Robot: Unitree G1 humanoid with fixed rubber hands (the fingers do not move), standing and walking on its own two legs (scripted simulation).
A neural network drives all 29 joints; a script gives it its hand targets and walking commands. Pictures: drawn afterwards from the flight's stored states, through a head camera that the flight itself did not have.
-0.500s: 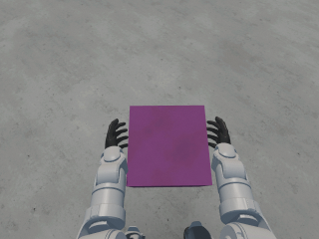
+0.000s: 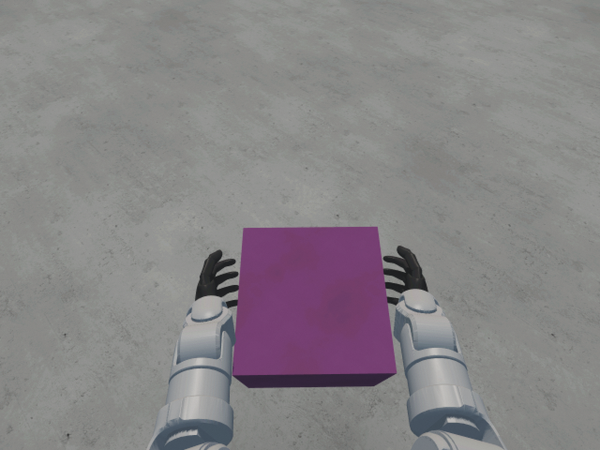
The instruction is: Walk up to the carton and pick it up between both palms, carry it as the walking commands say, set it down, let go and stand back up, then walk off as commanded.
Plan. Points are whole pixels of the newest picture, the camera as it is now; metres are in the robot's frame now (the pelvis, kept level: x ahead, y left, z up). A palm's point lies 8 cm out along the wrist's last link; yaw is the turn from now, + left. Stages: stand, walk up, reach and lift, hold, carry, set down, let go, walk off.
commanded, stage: reach and lift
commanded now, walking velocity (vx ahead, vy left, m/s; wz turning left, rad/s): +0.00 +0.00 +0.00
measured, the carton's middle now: (310, 309) +0.36 +0.00 -0.09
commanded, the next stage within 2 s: hold in 1.54 s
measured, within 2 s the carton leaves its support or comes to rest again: neither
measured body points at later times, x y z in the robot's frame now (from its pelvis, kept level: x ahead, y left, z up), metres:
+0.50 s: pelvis +0.02 +0.00 +0.02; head -0.02 +0.00 +0.47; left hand +0.34 +0.15 +0.06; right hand +0.34 -0.14 +0.05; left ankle +0.02 +0.15 -0.72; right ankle +0.05 -0.14 -0.72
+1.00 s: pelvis +0.01 +0.00 +0.02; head -0.04 +0.01 +0.47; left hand +0.33 +0.15 +0.07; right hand +0.33 -0.15 +0.06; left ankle +0.02 +0.15 -0.72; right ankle +0.05 -0.14 -0.72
